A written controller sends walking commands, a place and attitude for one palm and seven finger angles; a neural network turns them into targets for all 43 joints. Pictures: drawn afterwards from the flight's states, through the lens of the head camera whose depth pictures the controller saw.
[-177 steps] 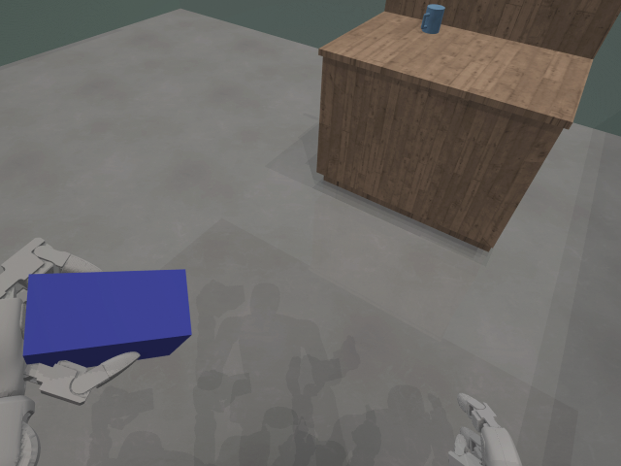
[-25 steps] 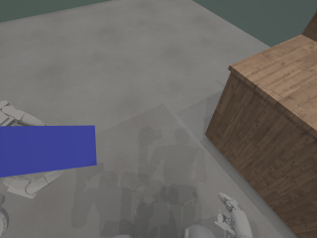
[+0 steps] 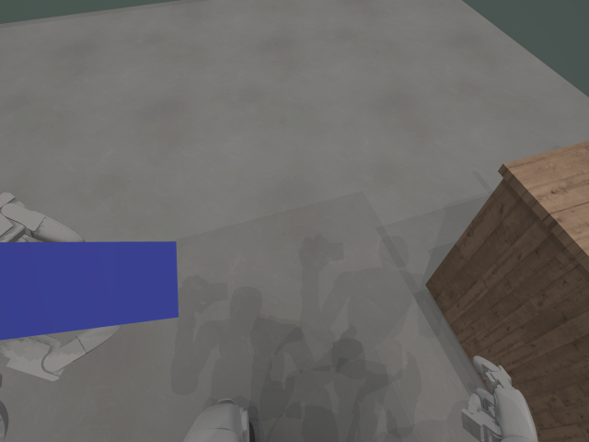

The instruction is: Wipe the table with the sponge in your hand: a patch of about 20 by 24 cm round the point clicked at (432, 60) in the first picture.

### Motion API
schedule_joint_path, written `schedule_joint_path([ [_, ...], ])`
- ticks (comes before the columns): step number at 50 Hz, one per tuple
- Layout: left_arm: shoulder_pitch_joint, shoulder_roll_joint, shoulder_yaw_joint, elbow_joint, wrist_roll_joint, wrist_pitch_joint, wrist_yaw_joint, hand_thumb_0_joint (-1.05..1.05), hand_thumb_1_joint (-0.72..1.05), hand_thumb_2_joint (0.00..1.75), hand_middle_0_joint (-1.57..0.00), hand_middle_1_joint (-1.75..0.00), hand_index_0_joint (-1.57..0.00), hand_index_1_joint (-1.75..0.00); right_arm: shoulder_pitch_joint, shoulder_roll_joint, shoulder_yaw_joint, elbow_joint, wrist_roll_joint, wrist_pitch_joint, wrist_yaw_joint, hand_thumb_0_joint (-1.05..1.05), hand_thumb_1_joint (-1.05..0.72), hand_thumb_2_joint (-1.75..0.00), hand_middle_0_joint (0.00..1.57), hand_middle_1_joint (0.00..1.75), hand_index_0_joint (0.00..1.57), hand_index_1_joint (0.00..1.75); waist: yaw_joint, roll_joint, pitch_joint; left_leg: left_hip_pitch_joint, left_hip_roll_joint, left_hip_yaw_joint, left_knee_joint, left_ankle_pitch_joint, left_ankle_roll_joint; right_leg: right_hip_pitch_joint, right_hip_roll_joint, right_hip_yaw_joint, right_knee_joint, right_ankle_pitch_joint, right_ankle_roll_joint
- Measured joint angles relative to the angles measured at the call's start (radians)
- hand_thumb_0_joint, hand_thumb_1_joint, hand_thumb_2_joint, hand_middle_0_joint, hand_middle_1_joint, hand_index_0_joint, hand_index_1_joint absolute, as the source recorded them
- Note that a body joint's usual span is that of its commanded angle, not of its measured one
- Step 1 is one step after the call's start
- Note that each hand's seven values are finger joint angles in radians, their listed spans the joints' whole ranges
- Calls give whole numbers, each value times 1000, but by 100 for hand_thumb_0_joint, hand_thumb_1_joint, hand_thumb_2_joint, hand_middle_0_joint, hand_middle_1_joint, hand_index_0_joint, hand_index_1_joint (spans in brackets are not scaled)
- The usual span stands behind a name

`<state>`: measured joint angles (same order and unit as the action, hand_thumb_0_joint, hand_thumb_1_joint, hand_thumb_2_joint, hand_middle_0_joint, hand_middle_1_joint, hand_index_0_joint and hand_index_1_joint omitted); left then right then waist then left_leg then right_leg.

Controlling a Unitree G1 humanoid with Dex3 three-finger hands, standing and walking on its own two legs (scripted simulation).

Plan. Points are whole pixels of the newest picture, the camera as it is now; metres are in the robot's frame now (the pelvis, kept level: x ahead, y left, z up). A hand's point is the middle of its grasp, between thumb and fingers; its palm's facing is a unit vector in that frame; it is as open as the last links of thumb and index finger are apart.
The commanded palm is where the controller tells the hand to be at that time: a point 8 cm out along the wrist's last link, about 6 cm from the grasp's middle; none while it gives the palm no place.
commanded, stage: turn to face it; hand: left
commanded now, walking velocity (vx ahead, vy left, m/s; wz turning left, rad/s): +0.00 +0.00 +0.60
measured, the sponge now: (114, 285) +0.23 +0.18 +0.17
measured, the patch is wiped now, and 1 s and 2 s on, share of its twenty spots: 0.00 0.00 0.00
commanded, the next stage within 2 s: none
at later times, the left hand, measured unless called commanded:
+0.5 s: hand (83, 284) +0.23 +0.20 +0.18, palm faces +0.45 -0.79 -0.42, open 10.4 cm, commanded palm +0.18 +0.23 +0.18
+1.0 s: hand (171, 333) +0.20 +0.12 +0.16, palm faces +0.12 -0.89 -0.44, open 10.4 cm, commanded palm +0.16 +0.17 +0.18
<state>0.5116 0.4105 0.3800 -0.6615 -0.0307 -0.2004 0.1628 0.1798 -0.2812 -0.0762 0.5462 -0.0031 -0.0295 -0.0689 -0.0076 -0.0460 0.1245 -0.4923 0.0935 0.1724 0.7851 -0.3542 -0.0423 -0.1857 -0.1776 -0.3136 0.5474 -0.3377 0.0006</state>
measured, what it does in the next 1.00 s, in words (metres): steps on the spot, turning right: left foot, then right foot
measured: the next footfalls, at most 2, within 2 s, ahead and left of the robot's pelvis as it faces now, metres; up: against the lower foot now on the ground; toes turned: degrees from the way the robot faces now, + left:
left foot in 0.06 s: +0.12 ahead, +0.13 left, +0.00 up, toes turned +12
right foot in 0.44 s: +0.09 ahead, -0.12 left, +0.00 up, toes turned -9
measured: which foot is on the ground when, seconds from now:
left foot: up 0.00-0.04, down 0.06-0.46, up 0.48-0.90, down 0.92-1.00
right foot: down 0.00-0.06, up 0.08-0.42, down 0.44-0.96, up 0.98-1.00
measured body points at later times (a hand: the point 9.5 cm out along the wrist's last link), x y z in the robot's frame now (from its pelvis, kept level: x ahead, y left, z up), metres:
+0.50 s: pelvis +0.01 -0.04 -0.02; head +0.01 -0.07 +0.43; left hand +0.20 +0.24 +0.20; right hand +0.21 -0.22 -0.11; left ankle +0.07 +0.12 -0.72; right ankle +0.05 -0.11 -0.74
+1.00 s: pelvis -0.08 -0.04 -0.01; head -0.07 -0.05 +0.44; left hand +0.18 +0.17 +0.19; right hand +0.00 -0.33 -0.10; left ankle -0.04 +0.10 -0.74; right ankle +0.02 -0.12 -0.72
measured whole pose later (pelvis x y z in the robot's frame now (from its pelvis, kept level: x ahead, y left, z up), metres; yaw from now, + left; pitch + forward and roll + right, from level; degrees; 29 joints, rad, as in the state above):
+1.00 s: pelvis -0.08 -0.04 -0.01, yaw -20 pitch -1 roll +3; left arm 0.46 0.37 0.37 -0.49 -0.03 -0.19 0.12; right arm 0.21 -0.24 -0.02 0.53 0.01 0.04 -0.02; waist 0.03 -0.04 0.04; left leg -0.21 0.03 0.12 0.51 -0.26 -0.02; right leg -0.53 0.13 0.07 0.71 -0.26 -0.01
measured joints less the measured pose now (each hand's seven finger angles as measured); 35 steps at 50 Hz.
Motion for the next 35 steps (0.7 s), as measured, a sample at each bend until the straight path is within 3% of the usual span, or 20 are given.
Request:
schedule_joint_path([
  [3, 30, 30, 57, -60, -19, -12, 20, -2, -52, 98, -70, -133, -73, -134, 9, 0, 0, -37, 2, 7, -1, 1, -90, -90, 20, 30, 19, 30, -4, 3, -24, 110, -37, 29, -204, 119, 10, -53, -31, 3, 152, -71, 24],
  [4, 24, 37, 70, -60, -26, -20, 24, -2, -52, 98, -70, -133, -73, -134, 2, 7, -4, -41, 2, 4, -2, 1, -90, -90, 20, 30, 19, 30, -11, 12, -28, 111, -40, 22, -212, 213, 45, -94, -33, 34, 266, -98, 38],
  [5, 2, 45, 74, -39, -27, -28, 24, -2, -52, 98, -70, -133, -73, -134, -12, 28, -7, -32, 4, 1, -2, 1, -90, -90, 19, 30, 19, 30, -16, 9, -19, 96, -44, 14, -161, 198, 71, -138, -17, 98, 393, -173, 46],
  [7, -40, 51, 70, 29, -19, -36, 11, -2, -52, 98, -70, -133, -73, -134, -34, 72, 14, -5, 11, -2, 15, 1, -91, -90, 19, 30, 19, 30, -12, 7, -11, 98, -43, -2, -122, 128, 92, -220, 42, 199, 585, -240, 48],
  [9, -54, 43, 61, 82, -15, -18, -2, -2, -52, 98, -70, -133, -73, -134, -39, 111, 48, 12, 17, -1, 35, 1, -91, -90, 19, 30, 19, 30, -6, 9, -21, 112, -37, -16, -143, 114, 86, -274, 78, 231, 639, -204, 52],
  [15, -17, -29, 1, 51, -8, 22, -16, -2, -52, 98, -70, -133, -72, -134, -6, 176, 126, 22, 10, -50, 58, 1, -90, -90, 20, 30, 20, 30, 53, 29, -45, 172, -9, -17, -228, 157, 57, -257, 110, 226, 361, -64, 51],
  [21, -81, -50, -16, 123, 3, 4, -19, -2, -52, 98, -70, -134, -72, -134, -5, 164, 140, 29, 4, -85, 56, 1, -90, -90, 21, 30, 20, 30, 102, 93, -75, 167, 46, 7, -192, 146, 18, -132, 149, 198, 141, -35, 59],
  [22, -99, -48, -10, 152, 5, 5, -20, -2, -52, 98, -70, -134, -72, -134, -11, 158, 138, 27, 6, -84, 57, 1, -90, -90, 21, 30, 20, 30, 105, 103, -76, 155, 61, 12, -161, 133, 9, -117, 158, 196, 101, 26, 37],
  [24, -141, -66, -18, 217, 10, 14, -24, -2, -52, 98, -70, -134, -72, -134, -25, 133, 125, 34, 8, -74, 55, 1, -90, -90, 21, 30, 21, 30, 93, 133, -69, 122, 75, -17, -69, 14, -3, -127, 184, 192, 117, 55, -38],
  [26, -165, -90, -38, 262, 5, 35, -26, -2, -52, 98, -69, -134, -72, -134, -35, 106, 112, 51, 10, -60, 53, 1, -90, -90, 21, 30, 20, 30, 85, 121, -70, 70, 29, -70, 94, -94, -16, -142, 186, 213, 118, 50, -79],
  [30, -117, -111, -63, 253, -7, 46, -30, -2, -52, 98, -69, -134, -72, -134, -44, 58, 91, 45, 10, -21, 45, 1, -90, -90, 20, 30, 20, 30, 45, 75, -64, 12, -35, -121, 339, -69, -44, -149, 201, 272, 40, 118, -95],
  [32, -80, -94, -71, 217, -10, 35, -34, -2, -52, 98, -69, -134, -72, -134, -36, 37, 75, 33, 9, -7, 41, 1, -90, -90, 20, 30, 20, 30, 20, 58, -66, 13, -46, -133, 350, -47, -48, -151, 213, 288, -2, 152, -101],
  [35, -32, -47, -55, 154, -17, 9, -36, -2, -52, 98, -69, -134, -72, -134, -17, 10, 46, 25, 6, 9, 39, 1, -90, -90, 20, 30, 20, 30, 1, 40, -74, 46, -54, -146, 270, -47, -47, -164, 236, 312, -52, 200, -109],
])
